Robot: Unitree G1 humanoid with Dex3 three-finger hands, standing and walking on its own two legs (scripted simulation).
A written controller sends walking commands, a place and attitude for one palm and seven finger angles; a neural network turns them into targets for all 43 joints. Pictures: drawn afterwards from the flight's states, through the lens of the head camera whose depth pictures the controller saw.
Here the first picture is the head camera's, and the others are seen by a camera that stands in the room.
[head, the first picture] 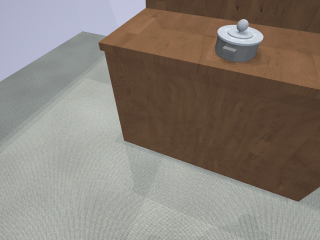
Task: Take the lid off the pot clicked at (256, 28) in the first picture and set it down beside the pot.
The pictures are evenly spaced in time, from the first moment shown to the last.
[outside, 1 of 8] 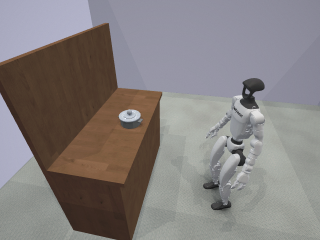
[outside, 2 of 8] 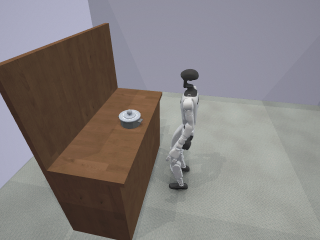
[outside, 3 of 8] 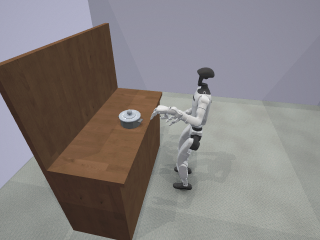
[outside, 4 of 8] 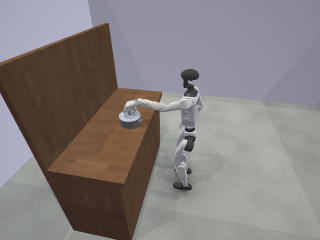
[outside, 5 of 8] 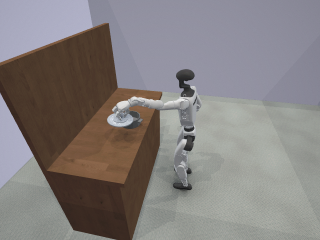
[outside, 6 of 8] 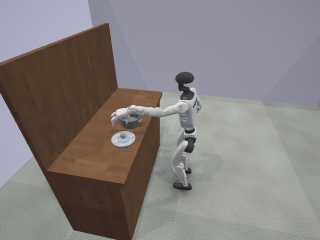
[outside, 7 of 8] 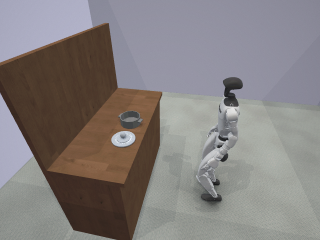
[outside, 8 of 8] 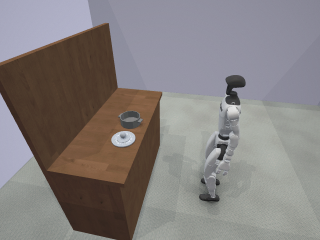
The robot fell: no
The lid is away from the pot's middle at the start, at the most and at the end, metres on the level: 0.00 0.25 0.23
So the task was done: yes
